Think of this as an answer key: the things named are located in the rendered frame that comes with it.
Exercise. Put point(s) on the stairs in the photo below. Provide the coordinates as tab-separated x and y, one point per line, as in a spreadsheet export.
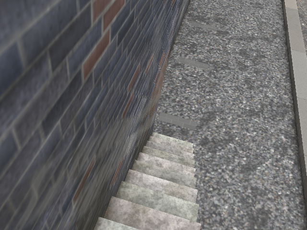
159	190

